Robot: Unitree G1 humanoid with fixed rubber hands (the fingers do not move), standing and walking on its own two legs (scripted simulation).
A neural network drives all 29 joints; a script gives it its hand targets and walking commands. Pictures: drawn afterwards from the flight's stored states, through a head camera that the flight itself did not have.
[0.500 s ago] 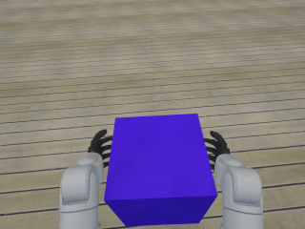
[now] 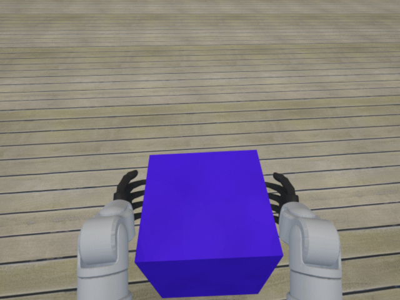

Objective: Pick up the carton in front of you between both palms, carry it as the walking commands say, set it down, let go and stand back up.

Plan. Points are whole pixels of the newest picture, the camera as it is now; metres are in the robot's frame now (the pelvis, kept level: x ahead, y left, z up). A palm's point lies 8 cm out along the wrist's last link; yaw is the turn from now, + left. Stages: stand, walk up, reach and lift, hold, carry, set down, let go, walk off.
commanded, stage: carry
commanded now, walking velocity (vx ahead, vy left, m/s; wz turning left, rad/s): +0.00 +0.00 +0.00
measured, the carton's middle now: (206, 228) +0.27 +0.00 +0.01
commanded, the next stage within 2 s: none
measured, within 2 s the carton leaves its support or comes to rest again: neither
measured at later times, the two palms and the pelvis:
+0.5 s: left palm (160, 181) +0.32 +0.09 +0.10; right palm (312, 195) +0.31 -0.20 +0.09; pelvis +0.05 -0.04 +0.01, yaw -2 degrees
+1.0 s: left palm (169, 195) +0.33 +0.08 +0.05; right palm (308, 197) +0.34 -0.22 +0.04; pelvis +0.05 -0.08 +0.00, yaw +1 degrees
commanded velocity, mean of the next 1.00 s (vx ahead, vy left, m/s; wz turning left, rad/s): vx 0.00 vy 0.00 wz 0.00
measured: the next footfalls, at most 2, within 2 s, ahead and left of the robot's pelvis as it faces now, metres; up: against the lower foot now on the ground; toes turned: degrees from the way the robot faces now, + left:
right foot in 0.60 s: +0.05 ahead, -0.14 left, +0.00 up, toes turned +2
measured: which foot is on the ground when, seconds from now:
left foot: down 0.00-1.00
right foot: down 0.00-0.50, up 0.52-0.58, down 0.60-1.00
